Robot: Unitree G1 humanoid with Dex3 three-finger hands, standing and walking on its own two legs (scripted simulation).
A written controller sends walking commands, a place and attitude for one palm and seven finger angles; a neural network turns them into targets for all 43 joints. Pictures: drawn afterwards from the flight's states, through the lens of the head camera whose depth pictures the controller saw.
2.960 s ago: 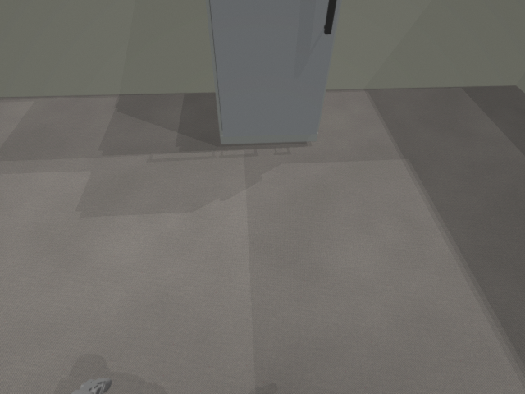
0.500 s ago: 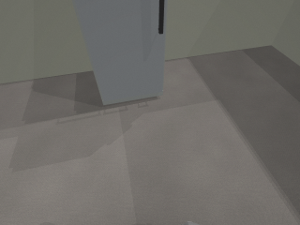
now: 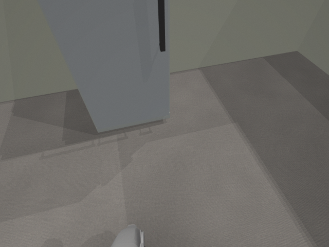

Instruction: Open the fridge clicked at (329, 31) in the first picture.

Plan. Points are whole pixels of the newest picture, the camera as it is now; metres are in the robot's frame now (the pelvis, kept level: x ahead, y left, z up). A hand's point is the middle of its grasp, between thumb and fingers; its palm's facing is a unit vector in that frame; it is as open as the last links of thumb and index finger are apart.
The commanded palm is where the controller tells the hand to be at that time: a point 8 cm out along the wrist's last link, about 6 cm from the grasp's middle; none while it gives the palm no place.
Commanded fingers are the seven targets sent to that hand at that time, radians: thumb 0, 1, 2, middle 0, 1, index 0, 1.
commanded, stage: walk to a spot facing it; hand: right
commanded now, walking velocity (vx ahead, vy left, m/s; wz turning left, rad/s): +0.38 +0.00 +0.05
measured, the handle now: (160, 2) +1.07 +0.09 +0.13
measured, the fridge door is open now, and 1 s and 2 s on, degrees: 0 0 0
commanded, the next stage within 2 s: turn to face it in 0.34 s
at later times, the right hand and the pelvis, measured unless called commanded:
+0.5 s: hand (217, 222) +0.23 -0.13 -0.17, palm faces +0.12 +0.97 -0.19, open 7.2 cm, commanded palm none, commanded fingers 0.00 -0.90 -0.90 0.20 0.30 0.20 0.30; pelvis +0.23 +0.04 +0.00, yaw -5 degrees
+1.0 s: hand (229, 178) +0.37 -0.19 -0.17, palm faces -0.05 +0.97 -0.25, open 7.4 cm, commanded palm none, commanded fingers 0.00 -0.90 -0.90 0.20 0.30 0.20 0.30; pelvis +0.29 +0.01 -0.01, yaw +8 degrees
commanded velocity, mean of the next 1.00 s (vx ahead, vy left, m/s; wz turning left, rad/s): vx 0.12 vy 0.00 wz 0.16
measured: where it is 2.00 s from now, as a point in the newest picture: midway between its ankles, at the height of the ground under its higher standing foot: (161, 212)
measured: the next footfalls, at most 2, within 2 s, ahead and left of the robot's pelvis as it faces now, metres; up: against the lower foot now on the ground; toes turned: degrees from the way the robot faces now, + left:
left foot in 0.16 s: +0.25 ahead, +0.14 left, +0.00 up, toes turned +9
right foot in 0.62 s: +0.40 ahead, -0.10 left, +0.00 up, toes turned -13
